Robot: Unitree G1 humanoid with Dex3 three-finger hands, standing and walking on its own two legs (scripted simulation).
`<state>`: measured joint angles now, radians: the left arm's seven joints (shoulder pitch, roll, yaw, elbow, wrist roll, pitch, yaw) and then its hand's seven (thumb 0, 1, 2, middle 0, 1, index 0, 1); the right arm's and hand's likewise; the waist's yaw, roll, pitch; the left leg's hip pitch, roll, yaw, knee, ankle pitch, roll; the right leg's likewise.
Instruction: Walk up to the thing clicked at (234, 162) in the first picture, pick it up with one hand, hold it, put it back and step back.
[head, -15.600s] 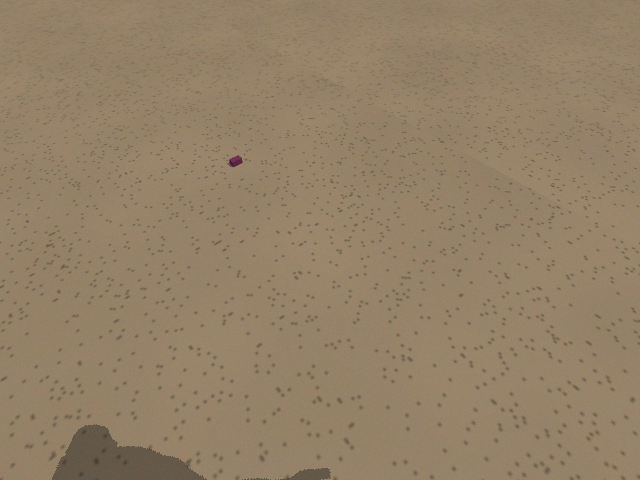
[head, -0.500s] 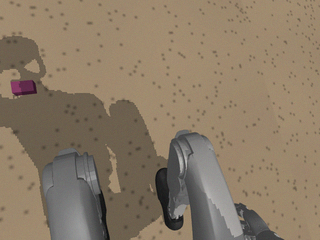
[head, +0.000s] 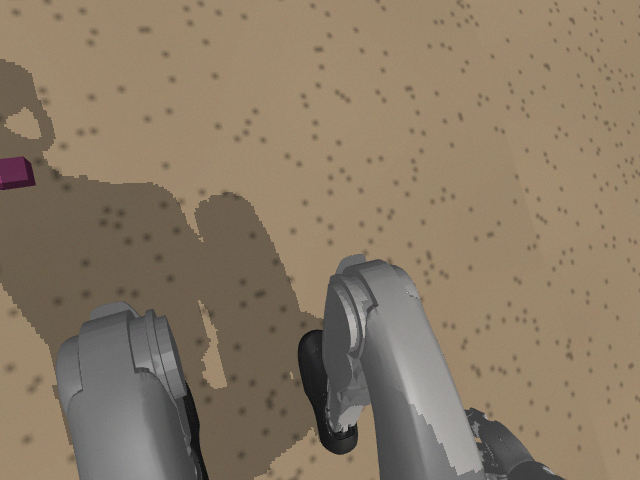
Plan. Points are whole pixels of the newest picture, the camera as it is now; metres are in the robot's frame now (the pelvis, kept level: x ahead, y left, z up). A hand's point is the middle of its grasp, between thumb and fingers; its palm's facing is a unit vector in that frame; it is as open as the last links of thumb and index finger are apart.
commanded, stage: rise first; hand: left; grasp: from above
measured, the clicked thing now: (6, 174) +0.50 +0.35 -0.30
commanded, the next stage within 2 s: none
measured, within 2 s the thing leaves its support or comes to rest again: neither
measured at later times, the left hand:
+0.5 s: hand out of the picture +0.44 +0.38 -0.19, palm faces -0.46 -0.10 -0.88, open 12.1 cm
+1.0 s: hand out of the picture +0.45 +0.38 -0.19, palm faces -0.45 -0.09 -0.89, open 12.2 cm
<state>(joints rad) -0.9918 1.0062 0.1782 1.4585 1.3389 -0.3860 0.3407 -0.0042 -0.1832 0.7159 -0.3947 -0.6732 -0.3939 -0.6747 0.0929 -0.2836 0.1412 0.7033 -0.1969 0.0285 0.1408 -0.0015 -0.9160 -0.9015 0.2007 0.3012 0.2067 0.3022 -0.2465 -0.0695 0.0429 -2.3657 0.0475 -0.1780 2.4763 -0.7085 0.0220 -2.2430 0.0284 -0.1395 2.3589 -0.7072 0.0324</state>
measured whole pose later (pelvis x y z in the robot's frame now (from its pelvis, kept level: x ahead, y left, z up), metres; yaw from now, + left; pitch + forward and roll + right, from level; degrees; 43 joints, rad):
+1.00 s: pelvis -0.01 +0.00 +0.00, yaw -1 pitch +31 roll -13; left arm -1.04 1.05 0.14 1.53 1.35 -0.34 0.37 0.00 -0.20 0.73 -0.37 -0.73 -0.38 -0.73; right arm 0.12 -0.29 0.20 0.68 -0.19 -0.03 0.15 0.00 -0.92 -0.90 0.20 0.30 0.21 0.30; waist -0.30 -0.09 0.06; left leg -2.37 0.04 -0.20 2.49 -0.69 0.03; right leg -2.23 0.03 -0.16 2.35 -0.68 0.04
